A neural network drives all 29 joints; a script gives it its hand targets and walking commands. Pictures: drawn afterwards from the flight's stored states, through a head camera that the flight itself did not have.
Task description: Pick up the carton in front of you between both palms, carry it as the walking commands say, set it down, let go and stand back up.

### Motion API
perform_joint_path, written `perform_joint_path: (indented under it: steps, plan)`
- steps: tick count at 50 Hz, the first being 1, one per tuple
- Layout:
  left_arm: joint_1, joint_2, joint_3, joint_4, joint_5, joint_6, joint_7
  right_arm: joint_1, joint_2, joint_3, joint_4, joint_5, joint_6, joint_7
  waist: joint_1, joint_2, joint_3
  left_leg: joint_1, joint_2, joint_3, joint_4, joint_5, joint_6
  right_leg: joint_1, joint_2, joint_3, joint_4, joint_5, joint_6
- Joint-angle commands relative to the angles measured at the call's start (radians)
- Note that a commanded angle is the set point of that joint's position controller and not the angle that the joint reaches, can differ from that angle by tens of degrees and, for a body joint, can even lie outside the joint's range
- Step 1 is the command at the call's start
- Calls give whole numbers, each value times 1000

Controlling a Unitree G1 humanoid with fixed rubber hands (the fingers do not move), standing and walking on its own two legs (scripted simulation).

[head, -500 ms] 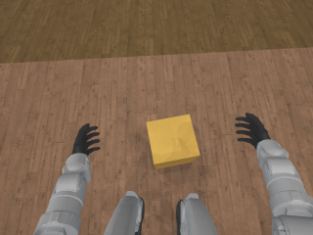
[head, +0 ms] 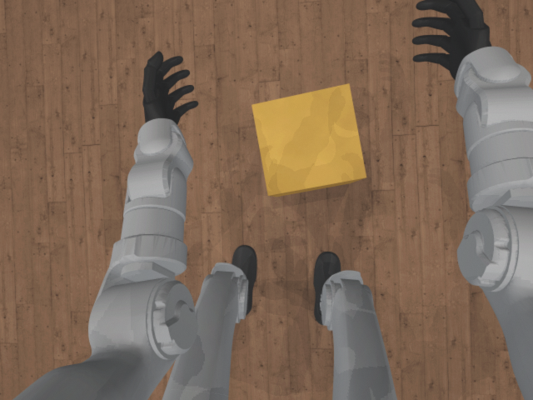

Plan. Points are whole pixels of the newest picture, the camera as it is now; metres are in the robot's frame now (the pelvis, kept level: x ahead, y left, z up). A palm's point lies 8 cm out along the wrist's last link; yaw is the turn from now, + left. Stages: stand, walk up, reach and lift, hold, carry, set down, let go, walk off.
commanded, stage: reach and lift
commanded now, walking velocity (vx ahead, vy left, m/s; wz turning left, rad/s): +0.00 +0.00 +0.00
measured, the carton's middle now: (307, 149) +0.50 -0.02 -0.52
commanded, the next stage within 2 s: none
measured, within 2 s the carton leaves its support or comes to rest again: leaves its support in 1.56 s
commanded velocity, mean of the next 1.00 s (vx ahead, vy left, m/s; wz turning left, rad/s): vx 0.00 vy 0.00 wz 0.00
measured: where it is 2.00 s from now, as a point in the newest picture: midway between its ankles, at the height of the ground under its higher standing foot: (281, 296)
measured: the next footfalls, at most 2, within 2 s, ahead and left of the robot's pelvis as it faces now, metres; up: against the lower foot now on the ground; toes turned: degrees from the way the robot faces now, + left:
none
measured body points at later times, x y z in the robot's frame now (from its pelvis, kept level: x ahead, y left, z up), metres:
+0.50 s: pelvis -0.03 +0.03 -0.19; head +0.33 -0.01 +0.07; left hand +0.48 +0.18 -0.36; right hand +0.53 -0.20 -0.36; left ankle +0.09 +0.16 -0.61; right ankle +0.08 -0.09 -0.61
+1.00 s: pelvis -0.04 +0.02 -0.27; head +0.33 -0.03 -0.03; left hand +0.50 +0.18 -0.44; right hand +0.53 -0.18 -0.46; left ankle +0.09 +0.16 -0.61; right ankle +0.08 -0.09 -0.61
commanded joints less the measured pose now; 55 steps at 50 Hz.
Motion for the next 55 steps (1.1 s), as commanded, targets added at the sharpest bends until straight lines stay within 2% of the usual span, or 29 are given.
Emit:
perform_joint_path:
  steps: [1,5,9,15,20,26,30,34,38,45,48,55]
  plan:
    - [-94,74,23,-87,28,-60,-18,-192,-43,-28,-97,-19,-42,-14,9,-189,-976,95,-119,95,26,213,-25,780,23,72,-15,507,57]
    - [-54,79,25,-35,21,-107,-31,-115,-2,-37,-95,-14,-70,-40,-18,-170,-994,-86,-125,88,136,222,-35,680,7,97,110,627,61]
    - [-78,100,-20,-12,-27,-134,-25,-105,-28,-22,-120,18,-89,-72,-53,-144,-1049,-190,-130,81,265,221,-49,557,5,86,235,602,63]
    - [-135,137,-118,5,-128,-135,23,-196,-136,87,-169,156,-114,-89,-40,-142,-1177,-76,-121,64,466,267,-48,324,18,35,424,424,63]
    - [-255,177,-184,-23,-207,-109,63,-313,-225,166,-160,245,-104,-87,-40,-167,-1202,-49,-112,68,591,160,-40,220,5,10,538,230,56]
    - [-407,200,-216,52,-250,-76,81,-431,-265,223,-30,290,-79,-78,-43,-151,-1054,-80,-98,74,687,-24,-30,64,-27,4,613,-12,44]
    - [-489,217,-208,142,-245,-83,76,-488,-278,246,57,297,-87,-73,-42,-120,-939,-96,-92,72,755,-61,-24,-22,-44,19,662,-83,36]
    - [-549,237,-200,223,-240,-106,62,-535,-285,263,111,301,-105,-75,-42,-105,-855,-123,-87,68,819,-50,-25,-60,-55,39,717,-79,28]
    - [-547,208,-231,339,-296,-127,41,-565,-287,296,104,304,-129,-88,-74,-137,-847,-168,-89,66,875,3,-28,-10,-64,50,766,2,27]
    - [-495,218,-271,362,-348,-177,35,-529,-240,321,19,325,-153,-123,-97,-170,-952,-222,-104,84,939,82,-29,129,-54,63,825,181,39]
    - [-459,214,-280,354,-355,-187,40,-497,-214,327,-9,335,-152,-135,-87,-173,-979,-264,-109,95,940,91,-28,179,-45,64,832,226,43]
    - [-448,235,-219,369,-291,-187,34,-442,-147,321,59,321,-138,-123,-52,-158,-793,-345,-111,87,916,23,-24,9,-40,68,800,93,41]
